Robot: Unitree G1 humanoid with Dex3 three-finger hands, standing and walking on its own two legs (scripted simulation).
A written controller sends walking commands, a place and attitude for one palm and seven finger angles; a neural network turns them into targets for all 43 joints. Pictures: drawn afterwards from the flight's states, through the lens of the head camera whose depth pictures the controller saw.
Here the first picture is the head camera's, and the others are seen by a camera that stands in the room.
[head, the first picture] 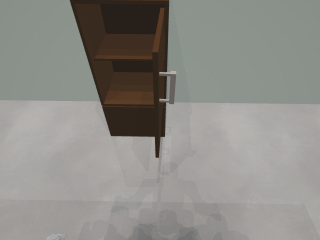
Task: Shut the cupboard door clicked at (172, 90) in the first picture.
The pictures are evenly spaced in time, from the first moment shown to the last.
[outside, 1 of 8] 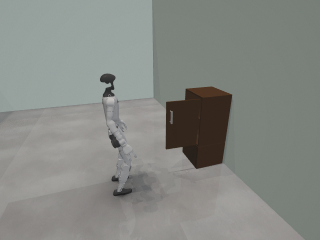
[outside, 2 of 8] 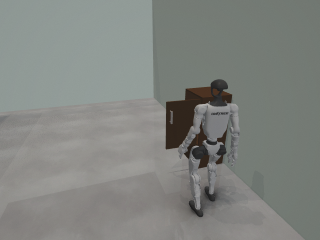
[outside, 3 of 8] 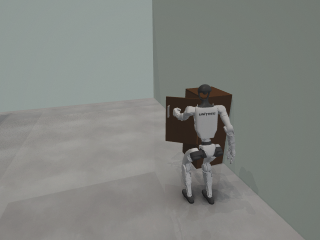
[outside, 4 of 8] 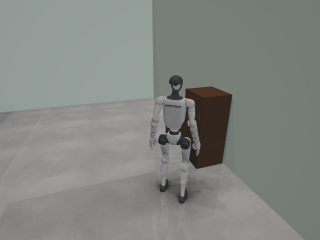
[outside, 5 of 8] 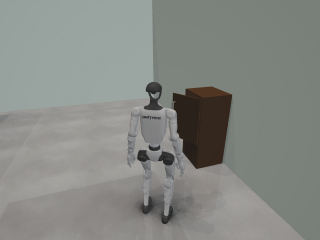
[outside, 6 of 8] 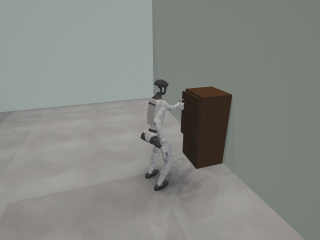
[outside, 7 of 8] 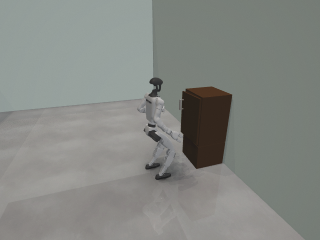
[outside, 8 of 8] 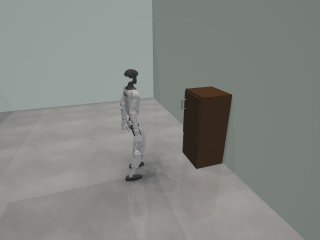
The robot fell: no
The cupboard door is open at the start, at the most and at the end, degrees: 87 87 0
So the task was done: yes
